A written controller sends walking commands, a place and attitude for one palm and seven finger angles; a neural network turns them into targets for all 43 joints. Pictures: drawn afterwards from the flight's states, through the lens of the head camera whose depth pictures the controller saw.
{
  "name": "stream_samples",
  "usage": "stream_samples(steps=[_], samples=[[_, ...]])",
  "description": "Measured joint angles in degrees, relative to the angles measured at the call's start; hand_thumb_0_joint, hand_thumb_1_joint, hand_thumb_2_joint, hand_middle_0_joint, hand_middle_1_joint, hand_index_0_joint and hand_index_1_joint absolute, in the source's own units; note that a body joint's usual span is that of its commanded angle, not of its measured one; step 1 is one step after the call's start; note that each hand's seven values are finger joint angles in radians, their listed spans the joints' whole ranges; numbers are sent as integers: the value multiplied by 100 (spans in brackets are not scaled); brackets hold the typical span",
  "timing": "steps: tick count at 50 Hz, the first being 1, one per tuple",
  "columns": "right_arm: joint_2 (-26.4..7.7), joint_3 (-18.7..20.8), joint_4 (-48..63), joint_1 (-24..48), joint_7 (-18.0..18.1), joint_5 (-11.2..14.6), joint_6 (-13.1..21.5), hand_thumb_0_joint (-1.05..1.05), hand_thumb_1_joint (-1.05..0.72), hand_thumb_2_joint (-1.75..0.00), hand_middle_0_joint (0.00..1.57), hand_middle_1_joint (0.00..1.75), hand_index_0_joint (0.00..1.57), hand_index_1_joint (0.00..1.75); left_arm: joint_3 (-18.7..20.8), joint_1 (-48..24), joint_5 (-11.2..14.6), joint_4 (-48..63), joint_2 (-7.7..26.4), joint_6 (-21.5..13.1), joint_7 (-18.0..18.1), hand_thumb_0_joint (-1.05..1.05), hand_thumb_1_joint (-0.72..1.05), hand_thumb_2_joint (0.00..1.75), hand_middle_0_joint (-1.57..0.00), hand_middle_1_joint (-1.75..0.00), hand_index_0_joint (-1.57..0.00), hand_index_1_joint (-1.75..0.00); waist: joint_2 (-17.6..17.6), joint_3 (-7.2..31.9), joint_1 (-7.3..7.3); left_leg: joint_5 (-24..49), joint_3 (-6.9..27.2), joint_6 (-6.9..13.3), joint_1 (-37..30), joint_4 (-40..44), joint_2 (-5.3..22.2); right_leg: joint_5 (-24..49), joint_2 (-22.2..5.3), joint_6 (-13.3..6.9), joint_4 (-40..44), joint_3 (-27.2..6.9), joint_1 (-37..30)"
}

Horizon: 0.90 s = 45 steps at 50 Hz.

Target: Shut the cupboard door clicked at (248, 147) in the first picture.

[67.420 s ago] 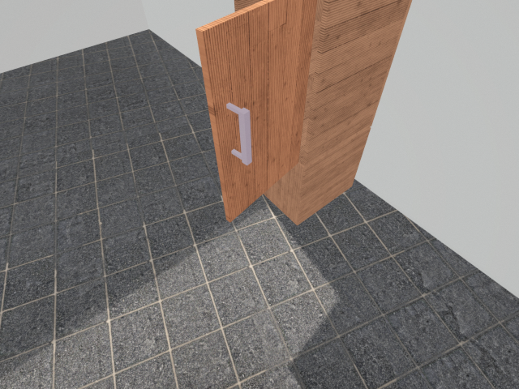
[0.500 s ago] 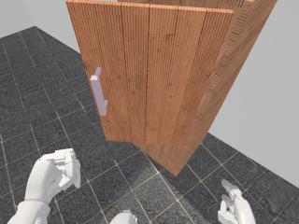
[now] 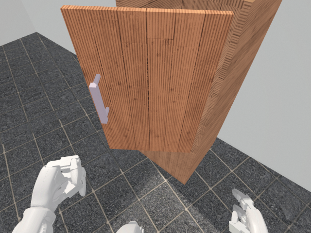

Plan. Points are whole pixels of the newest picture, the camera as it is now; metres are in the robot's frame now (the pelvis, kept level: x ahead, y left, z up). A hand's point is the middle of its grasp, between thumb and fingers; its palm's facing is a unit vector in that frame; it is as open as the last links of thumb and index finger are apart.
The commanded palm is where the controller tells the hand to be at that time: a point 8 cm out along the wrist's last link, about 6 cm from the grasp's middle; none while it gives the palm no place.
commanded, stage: bring the fist close to the handle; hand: left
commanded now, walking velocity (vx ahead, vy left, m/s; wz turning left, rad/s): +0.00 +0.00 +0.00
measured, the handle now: (101, 100) +0.47 +0.19 +0.06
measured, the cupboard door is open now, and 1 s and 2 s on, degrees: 36 36 31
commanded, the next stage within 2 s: push the door shut along its arc in 1.44 s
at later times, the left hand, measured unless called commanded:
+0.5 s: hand (93, 158) +0.28 +0.17 +0.07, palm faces -0.02 -1.00 -0.05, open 3.1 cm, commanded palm +0.26 +0.22 +0.07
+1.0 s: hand (106, 133) +0.35 +0.15 +0.07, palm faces -0.03 -1.00 -0.04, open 3.1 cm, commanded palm +0.33 +0.21 +0.07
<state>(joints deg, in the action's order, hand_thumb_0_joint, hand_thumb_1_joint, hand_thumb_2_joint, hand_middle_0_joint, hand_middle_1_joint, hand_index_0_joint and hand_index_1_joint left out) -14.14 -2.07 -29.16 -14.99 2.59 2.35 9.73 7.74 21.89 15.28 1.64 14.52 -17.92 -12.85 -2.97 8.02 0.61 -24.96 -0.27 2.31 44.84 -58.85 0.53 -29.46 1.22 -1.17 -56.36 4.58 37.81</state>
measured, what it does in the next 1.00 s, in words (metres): stands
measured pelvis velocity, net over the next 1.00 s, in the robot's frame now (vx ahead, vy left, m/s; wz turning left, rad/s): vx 0.00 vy -0.01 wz -0.02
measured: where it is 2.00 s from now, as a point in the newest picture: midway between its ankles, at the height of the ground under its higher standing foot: outside the picture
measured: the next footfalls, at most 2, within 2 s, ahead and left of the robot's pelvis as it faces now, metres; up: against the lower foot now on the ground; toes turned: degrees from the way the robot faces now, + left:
none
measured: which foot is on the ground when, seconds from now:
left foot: down 0.00-1.00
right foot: down 0.00-1.00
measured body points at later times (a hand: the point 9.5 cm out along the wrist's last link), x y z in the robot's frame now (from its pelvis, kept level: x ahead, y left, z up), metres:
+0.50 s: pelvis +0.00 -0.01 +0.00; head +0.04 -0.01 +0.45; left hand +0.27 +0.22 +0.08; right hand +0.16 -0.25 -0.08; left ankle +0.04 +0.09 -0.67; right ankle -0.01 -0.11 -0.67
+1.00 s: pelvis +0.00 -0.01 +0.00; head +0.05 -0.01 +0.45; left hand +0.35 +0.20 +0.07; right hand +0.13 -0.26 -0.09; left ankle +0.04 +0.09 -0.67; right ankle -0.01 -0.11 -0.67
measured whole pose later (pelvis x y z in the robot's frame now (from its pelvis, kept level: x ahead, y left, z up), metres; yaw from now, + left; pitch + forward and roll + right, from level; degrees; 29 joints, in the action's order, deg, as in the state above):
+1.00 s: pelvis +0.00 -0.01 +0.00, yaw -1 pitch +12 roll -2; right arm -14.4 -1.6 -33.7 -15.0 1.9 2.2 5.6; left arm 8.1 -10.7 11.4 -25.0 14.1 -17.0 -8.0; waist -2.1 7.2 2.6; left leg -23.5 -1.6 1.9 45.2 -56.5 0.9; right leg -28.3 1.5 -1.5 -55.6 3.1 39.5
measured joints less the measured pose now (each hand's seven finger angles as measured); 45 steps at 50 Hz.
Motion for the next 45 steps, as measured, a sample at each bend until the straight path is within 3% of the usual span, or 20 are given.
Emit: stream_samples(steps=[4, 11, 19, 27, 37, 45], samples=[[32, -3, 30, -8, 37, -4, 10, 2, -90, -90, 20, 30, 20, 30, -46, 112, 12, 44, 6, 76, -17, 2, 90, 90, -130, -150, -130, -150, 19, 6, 2, 8, -4, -17, -56, 48, 8, 6, 10, -16, 35, -6, -45], [-1, -7, -85, 67, 32, -28, 76, 1, -90, -90, 20, 30, 20, 30, 153, -359, 21, -131, 58, -254, 68, 2, 90, 90, -130, -150, -130, -150, 35, 3, -13, -21, 73, -60, 85, -88, 19, -46, 26, -60, -90, 69, 67], [-40, 5, -141, 41, 62, 8, 16, 2, -90, -90, 20, 30, 20, 30, -8, -943, -4, -584, 21, 200, -60, 2, 90, 90, -130, -150, -130, -150, -8, -8, 62, 24, 34, -58, 50, 10, 23, 1, 27, -55, -22, 28, 64], [-20, 31, -189, -45, -3, -29, -90, 1, -90, -90, 20, 30, 20, 30, 47, -1366, -150, -848, -35, 47, 314, 2, 90, 90, -130, -150, -130, -150, 51, 1, 113, 58, -60, -65, -52, 139, 32, 29, 27, -58, 32, -68, 30], [-43, 59, -335, -17, -12, -19, -223, 1, -90, -90, 20, 30, 20, 30, 43, -1950, -214, -1485, -33, 31, 325, 2, 90, 90, -130, -150, -130, -150, 74, -53, 121, 88, -82, -62, -41, 177, 38, 60, 32, -54, 54, -91, 57], [-38, 61, -444, 56, -48, -11, -302, 1, -91, -90, 20, 30, 20, 30, 42, -2861, -331, -2202, -24, -14, 437, 2, 90, 90, -130, -150, -130, -150, 79, -93, 154, 117, -85, -56, 54, 163, 33, 84, 25, -50, 28, -93, 156]])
